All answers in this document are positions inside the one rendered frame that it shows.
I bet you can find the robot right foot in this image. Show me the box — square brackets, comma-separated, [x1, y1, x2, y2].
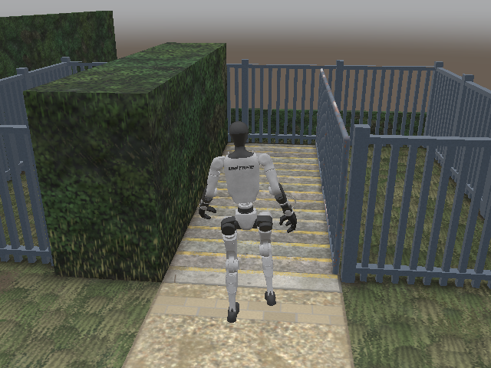
[265, 291, 276, 306]

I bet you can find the robot right forearm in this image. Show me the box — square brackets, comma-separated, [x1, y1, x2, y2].
[275, 183, 294, 216]

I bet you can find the right robot hand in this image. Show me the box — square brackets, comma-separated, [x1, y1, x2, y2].
[279, 212, 297, 233]

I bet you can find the left robot hand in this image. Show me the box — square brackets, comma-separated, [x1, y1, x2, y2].
[199, 206, 216, 219]

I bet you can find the robot head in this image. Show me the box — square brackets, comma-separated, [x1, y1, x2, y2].
[228, 121, 254, 159]

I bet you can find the right robot upper arm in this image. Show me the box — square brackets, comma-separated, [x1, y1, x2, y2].
[256, 153, 282, 196]

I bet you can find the robot left forearm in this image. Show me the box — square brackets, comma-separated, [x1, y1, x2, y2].
[199, 186, 213, 210]

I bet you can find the left robot upper arm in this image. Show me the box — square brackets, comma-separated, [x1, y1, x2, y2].
[205, 156, 225, 198]

